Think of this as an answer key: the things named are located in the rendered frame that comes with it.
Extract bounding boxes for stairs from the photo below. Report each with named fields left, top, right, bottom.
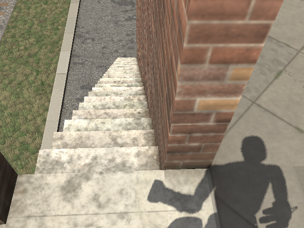
left=34, top=57, right=161, bottom=175

